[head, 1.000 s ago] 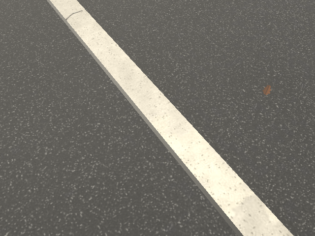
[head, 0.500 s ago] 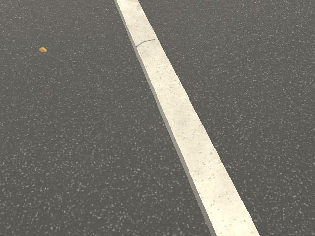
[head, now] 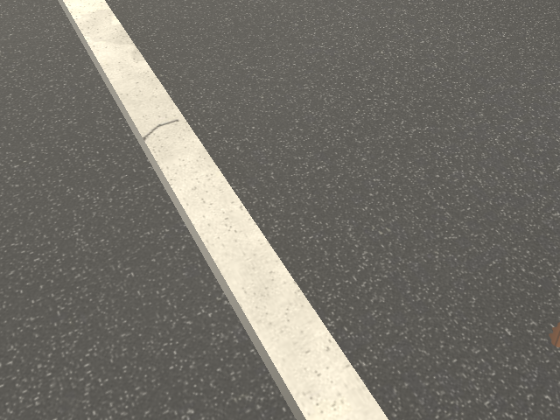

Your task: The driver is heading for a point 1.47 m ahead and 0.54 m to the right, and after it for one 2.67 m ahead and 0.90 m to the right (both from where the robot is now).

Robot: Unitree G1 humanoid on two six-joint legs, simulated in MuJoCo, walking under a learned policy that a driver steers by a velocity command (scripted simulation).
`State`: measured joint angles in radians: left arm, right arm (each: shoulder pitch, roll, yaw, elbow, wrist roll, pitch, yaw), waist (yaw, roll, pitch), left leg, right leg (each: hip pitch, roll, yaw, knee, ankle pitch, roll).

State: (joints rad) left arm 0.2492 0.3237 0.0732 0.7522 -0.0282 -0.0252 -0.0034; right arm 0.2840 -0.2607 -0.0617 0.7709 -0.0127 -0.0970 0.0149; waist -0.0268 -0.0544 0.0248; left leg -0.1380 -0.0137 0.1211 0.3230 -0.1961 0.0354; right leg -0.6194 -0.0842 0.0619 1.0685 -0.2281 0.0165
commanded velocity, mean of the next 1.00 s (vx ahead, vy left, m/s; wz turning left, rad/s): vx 0.50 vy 0.00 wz -0.56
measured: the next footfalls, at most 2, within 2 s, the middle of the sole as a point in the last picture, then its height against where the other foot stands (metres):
right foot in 0.30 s outside the picture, level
left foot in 0.74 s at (306, 357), level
